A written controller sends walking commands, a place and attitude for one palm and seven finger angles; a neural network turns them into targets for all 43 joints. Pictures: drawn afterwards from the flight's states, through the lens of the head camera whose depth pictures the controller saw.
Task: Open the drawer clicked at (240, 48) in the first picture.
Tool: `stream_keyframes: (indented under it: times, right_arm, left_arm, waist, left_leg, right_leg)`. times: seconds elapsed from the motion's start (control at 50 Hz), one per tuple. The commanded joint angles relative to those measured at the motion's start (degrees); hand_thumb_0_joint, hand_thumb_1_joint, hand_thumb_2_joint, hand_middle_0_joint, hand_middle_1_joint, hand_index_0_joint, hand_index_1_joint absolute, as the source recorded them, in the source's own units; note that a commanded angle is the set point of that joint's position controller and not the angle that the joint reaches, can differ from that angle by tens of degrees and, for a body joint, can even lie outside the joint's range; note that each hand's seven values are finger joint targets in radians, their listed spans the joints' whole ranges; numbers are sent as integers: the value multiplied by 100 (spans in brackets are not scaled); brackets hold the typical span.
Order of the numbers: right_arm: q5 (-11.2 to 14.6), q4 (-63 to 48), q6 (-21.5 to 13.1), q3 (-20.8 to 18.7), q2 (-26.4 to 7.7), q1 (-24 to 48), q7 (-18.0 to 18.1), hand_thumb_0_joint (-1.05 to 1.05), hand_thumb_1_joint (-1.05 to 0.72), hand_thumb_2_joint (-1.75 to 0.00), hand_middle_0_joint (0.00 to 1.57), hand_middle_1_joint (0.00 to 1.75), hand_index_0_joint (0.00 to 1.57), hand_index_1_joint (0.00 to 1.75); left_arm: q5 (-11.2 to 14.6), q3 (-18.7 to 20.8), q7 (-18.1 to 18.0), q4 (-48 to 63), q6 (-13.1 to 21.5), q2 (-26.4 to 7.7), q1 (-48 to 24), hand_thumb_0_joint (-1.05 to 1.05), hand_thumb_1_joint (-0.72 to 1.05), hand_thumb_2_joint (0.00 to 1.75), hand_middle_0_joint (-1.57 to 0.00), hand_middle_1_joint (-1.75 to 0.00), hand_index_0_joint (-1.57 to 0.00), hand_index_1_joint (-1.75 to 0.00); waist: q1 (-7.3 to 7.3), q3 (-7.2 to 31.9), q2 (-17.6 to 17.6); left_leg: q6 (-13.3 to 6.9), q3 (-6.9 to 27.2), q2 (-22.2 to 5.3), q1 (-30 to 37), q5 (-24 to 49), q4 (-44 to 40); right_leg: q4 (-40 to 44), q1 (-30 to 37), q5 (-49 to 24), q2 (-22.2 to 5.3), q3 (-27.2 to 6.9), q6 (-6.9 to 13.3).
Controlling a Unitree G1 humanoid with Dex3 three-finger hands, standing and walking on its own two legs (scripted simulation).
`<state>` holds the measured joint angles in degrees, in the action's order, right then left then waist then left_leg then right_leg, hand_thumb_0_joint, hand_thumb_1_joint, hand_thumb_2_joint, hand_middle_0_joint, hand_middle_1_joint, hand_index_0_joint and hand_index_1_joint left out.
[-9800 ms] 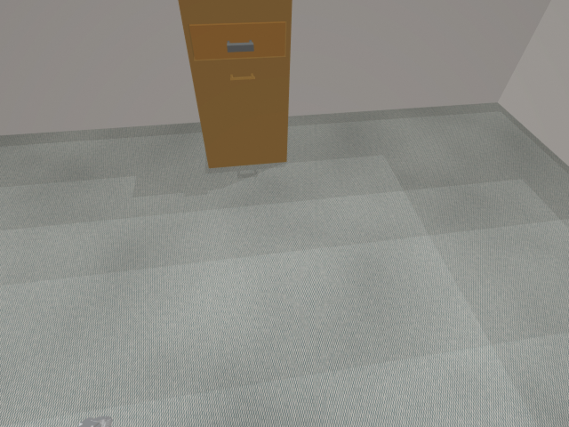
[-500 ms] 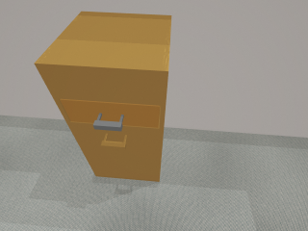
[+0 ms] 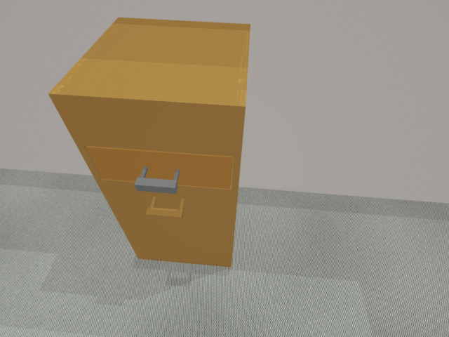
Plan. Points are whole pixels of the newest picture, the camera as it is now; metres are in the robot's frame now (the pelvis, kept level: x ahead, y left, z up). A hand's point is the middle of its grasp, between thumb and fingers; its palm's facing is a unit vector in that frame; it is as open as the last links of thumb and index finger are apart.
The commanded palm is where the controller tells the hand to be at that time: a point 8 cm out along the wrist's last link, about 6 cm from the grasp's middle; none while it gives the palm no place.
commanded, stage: look again from close up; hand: left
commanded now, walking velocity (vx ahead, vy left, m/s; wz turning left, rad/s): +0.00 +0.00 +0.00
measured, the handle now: (158, 178) +0.52 +0.21 -0.10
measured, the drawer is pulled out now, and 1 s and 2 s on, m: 0.00 0.00 0.00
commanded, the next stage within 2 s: raise the hand with hooked fingers in 0.04 s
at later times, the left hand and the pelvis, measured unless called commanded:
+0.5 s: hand (125, 314) +0.17 +0.19 -0.05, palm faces -0.01 -0.26 -0.96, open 8.2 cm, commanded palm +0.13 +0.22 -0.02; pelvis -0.06 +0.01 -0.03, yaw -3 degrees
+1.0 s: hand (97, 294) +0.19 +0.23 -0.01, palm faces +0.00 -0.12 -0.99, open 11.2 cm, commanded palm +0.16 +0.24 +0.04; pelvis -0.07 +0.02 -0.02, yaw -1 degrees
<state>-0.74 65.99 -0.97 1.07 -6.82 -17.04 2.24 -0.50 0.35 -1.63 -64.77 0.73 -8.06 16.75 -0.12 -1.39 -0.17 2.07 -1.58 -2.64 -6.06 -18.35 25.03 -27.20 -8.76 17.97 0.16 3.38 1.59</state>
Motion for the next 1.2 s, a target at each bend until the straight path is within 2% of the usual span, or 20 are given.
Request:
stream_keyframes:
  times: [0.0,0.1,0.12,0.14,0.16,0.18,0.2,0.22,0.26,0.28,0.34,0.38,0.42,0.5,0.58,0.68,0.82,0.9,1.04,1.18]
  right_arm:
    - [3,-104,-68,-96,-501,-508,50,0,-90,-90,20,30,20,30]
    - [8,-92,-64,-89,-461,-509,53,0,-90,-90,20,30,20,30]
    - [83,-569,-96,-205,-746,414,-30,0,-90,-90,20,30,20,30]
    - [364,-2589,-1049,-111,-1602,323,265,0,-90,-90,20,30,20,30]
    - [267,-2169,-1486,-277,-1202,620,511,0,-90,-90,20,30,20,30]
    - [486,-2238,-1647,-346,-996,694,487,0,-90,-90,20,30,20,30]
    - [471,-2205,-1726,-348,-1032,611,461,0,-90,-90,20,30,20,30]
    - [384,-2528,-1780,-397,-1226,853,400,0,-90,-90,20,30,20,30]
    - [18,-2800,-1610,-410,-1402,698,282,0,-90,-90,20,30,20,30]
    - [-38,-3063,-1479,-453,-1421,710,197,0,-90,-90,20,30,20,30]
    - [-282,-3638,-875,-594,-1413,1085,-138,0,-90,-90,20,30,20,30]
    - [-277,-3894,-407,-587,-1374,1346,-378,0,-90,-90,20,30,20,30]
    - [-230,-4225,-109,-529,-1298,1640,-491,0,-90,-90,20,30,20,30]
    - [-284,-4583,272,-476,-1180,1751,-524,0,-90,-90,20,30,20,30]
    - [-339,-4517,411,-471,-1076,1758,-311,0,-90,-90,20,30,20,30]
    - [-345,-4366,312,-344,-1055,1848,-93,0,-90,-90,20,30,20,30]
    - [-243,-4200,363,-214,-1084,1788,-18,0,-90,-90,20,30,20,30]
    - [-242,-4199,357,-220,-1092,1717,-34,0,-90,-90,20,30,20,30]
    - [-223,-4075,262,-394,-1182,1557,-54,0,-90,-90,20,30,20,30]
    - [-142,-3983,298,-463,-1282,1631,-74,0,-90,-90,20,30,20,30]
  left_arm:
    - [-16,69,-47,150,90,-480,438,0,90,90,-20,-30,-20,-30]
    - [-17,71,-46,139,87,-468,464,0,90,90,-20,-30,-20,-30]
    - [-59,138,-292,-107,235,-807,1037,0,90,90,-20,-30,-20,-30]
    - [-590,-431,-177,8764,1342,-2275,-3511,0,88,89,-20,-32,-20,-32]
    - [-779,119,-708,7018,785,-2102,-1143,0,85,88,-20,-33,-20,-33]
    - [-744,-337,-1017,6411,-137,-1107,188,0,83,87,-21,-34,-21,-34]
    - [-1010,-795,-1017,6414,-282,-401,257,0,81,86,-21,-36,-21,-36]
    - [-1454,-875,-1089,6862,-233,-627,-13,0,78,85,-21,-37,-21,-37]
    - [-2700,-945,-1392,6825,-183,-842,191,0,74,83,-21,-40,-21,-40]
    - [-3332,-941,-1567,6643,-195,-862,316,0,71,82,-21,-42,-21,-42]
    - [-4959,-912,-2032,5831,-151,-681,1713,0,64,79,-22,-47,-22,-47]
    - [-5611,-675,-2147,5926,1,-890,1806,0,60,77,-22,-50,-22,-50]
    - [-6053,-324,-2307,6497,179,-1305,1469,0,55,75,-22,-53,-22,-53]
    - [-6655,8,-2844,7376,124,-1782,289,0,46,71,-23,-58,-23,-58]
    - [-6570,-9,-3142,7897,-38,-1917,-1495,0,36,67,-24,-64,-24,-64]
    - [-6156,-493,-2763,7519,-152,-1651,-2013,0,25,62,-25,-72,-25,-72]
    - [-5963,-385,-1841,6861,-387,-1783,-1345,0,8,55,-26,-82,-26,-82]
    - [-5994,17,-1737,7001,-205,-2091,-1282,0,-1,51,-27,-88,-27,-88]
    - [-5928,117,-2030,7415,31,-2151,-1904,0,-17,44,-28,-99,-28,-99]
    - [-5803,63,-1843,7412,-232,-2226,-2111,0,-34,37,-29,-110,-29,-110]
  waist:
    - [-27,-227,31]
    - [-33,-314,43]
    - [-374,-557,-508]
    - [238,2240,1280]
    - [-162,2275,2281]
    - [-86,1359,1610]
    - [41,786,737]
    - [54,433,174]
    - [172,885,-730]
    - [117,939,-658]
    - [-379,677,-1185]
    - [-648,725,-1322]
    - [-805,1242,-955]
    - [-701,1642,7]
    - [-192,1871,114]
    - [18,1791,279]
    - [-380,1412,-63]
    - [-527,1331,-122]
    - [-417,1645,316]
    - [-390,1655,192]
  left_leg:
    - [-322,167,-344,-256,1696,-300]
    - [-324,182,-330,-313,1580,-328]
    - [-108,-170,-238,-1151,1256,1307]
    - [-484,-248,218,498,2046,194]
    - [-494,-75,135,676,3473,56]
    - [-319,165,-37,140,3543,-6]
    - [-389,34,-28,-238,3300,234]
    - [-421,183,84,-561,2726,446]
    - [-446,194,255,-1021,2008,856]
    - [-392,180,373,-1299,1698,1024]
    - [-257,80,470,-2236,813,1230]
    - [-236,-10,504,-2708,678,1378]
    - [-235,-97,561,-2899,591,1519]
    - [-247,-51,629,-2469,455,1853]
    - [-347,84,583,-2132,36,2197]
    - [-399,103,525,-1862,-192,1931]
    - [-342,79,437,-1906,126,1112]
    - [-332,54,425,-1872,285,861]
    - [-327,77,420,-1381,726,757]
    - [-316,119,379,-1110,1293,609]
  right_leg:
    - [363,-2,-2050,-571,-460,117]
    - [420,-19,-1913,-570,-465,116]
    - [505,-51,-5362,-1075,-1058,-290]
    - [-121,431,-4476,-580,-1358,133]
    - [-522,214,-2711,-259,-742,204]
    - [-530,-491,-1337,-109,-303,110]
    - [-456,-778,-1660,-78,-124,0]
    - [-459,-1137,-1784,-93,-233,14]
    - [-682,-1664,-1403,-15,-165,26]
    - [-756,-1858,-926,21,-242,50]
    - [-848,-2094,-86,85,-449,186]
    - [-1015,-1959,-467,21,-730,271]
    - [-1328,-1802,-487,-35,-804,276]
    - [-1472,-2392,-6,40,-1026,312]
    - [-1324,-2831,529,18,-1059,207]
    - [-1111,-2594,553,32,-548,106]
    - [-771,-1541,55,4,-344,100]
    - [-651,-1204,-27,-20,-378,114]
    - [-671,-1159,-433,12,-276,146]
    - [-616,-919,-993,19,-197,127]
